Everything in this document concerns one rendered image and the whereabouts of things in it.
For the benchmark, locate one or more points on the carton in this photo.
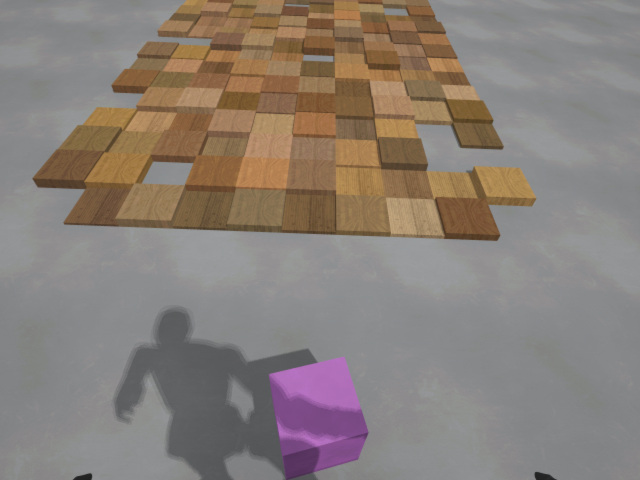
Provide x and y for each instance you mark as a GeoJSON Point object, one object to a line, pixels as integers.
{"type": "Point", "coordinates": [319, 419]}

